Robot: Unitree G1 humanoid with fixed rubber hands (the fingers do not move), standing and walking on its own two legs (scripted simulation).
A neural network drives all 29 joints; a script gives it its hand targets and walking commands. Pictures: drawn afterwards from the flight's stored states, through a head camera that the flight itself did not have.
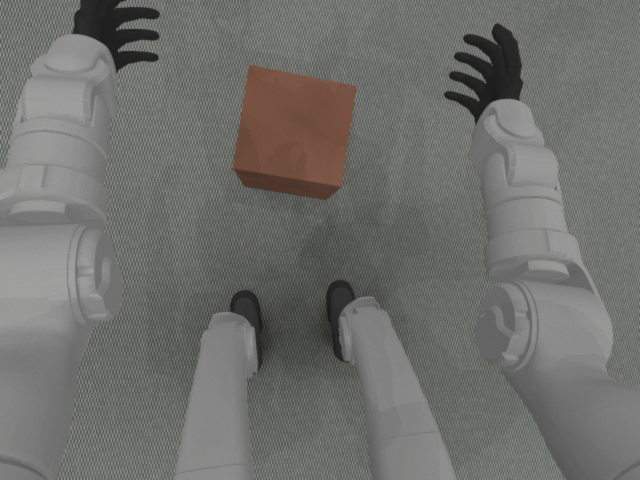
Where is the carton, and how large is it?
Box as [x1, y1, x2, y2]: [233, 65, 356, 199]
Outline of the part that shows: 249,65 233,169 245,186 326,199 341,186 356,86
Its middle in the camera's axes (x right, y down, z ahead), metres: -0.06 -0.21 +0.87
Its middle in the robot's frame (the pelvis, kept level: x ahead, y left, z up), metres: +0.56 -0.04 -0.54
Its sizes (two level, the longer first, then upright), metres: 0.210 0.200 0.250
